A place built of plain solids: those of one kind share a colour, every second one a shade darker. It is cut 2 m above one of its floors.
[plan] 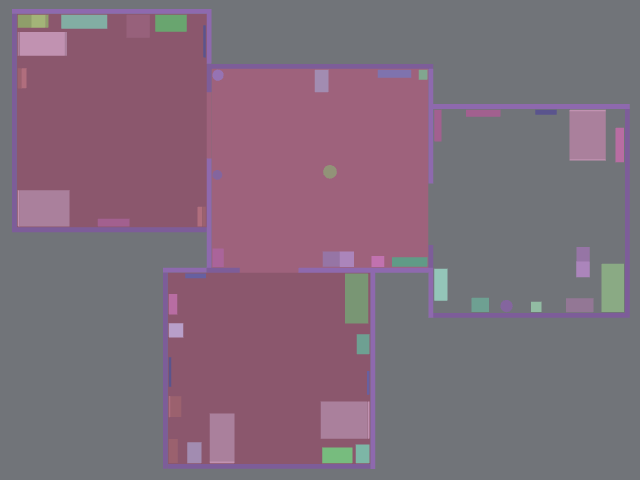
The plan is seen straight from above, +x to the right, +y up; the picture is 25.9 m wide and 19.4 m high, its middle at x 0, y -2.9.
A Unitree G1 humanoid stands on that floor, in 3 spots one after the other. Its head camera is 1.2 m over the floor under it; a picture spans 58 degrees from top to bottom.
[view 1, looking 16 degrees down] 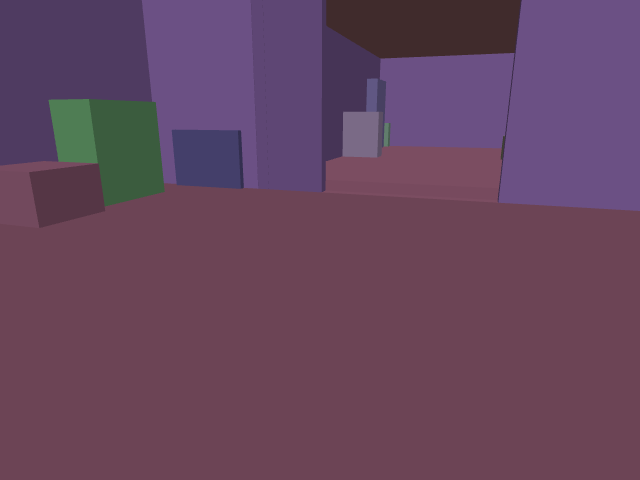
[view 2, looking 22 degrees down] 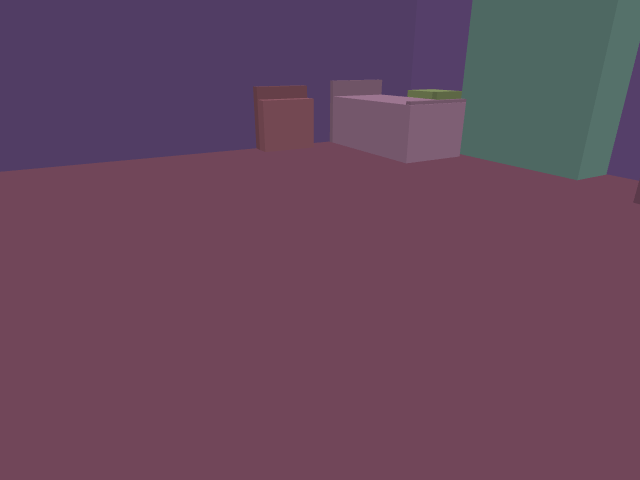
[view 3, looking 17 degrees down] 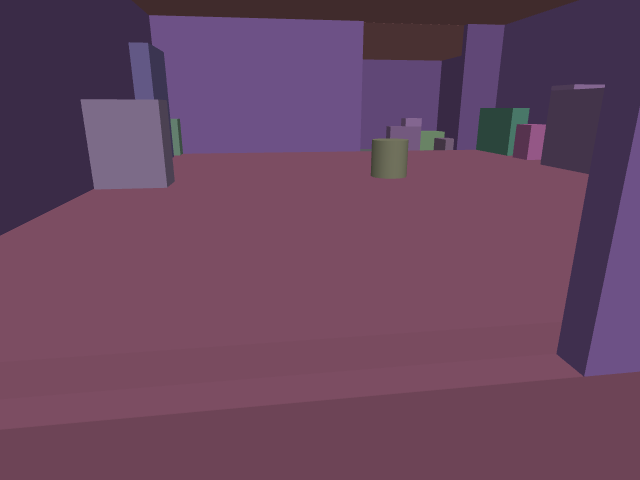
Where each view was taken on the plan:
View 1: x -11.21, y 0.82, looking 19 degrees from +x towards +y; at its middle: floor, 4.35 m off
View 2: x -5.84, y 0.82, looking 151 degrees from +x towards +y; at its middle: floor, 3.20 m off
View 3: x -6.14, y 1.86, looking -8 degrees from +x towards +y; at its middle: floor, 3.49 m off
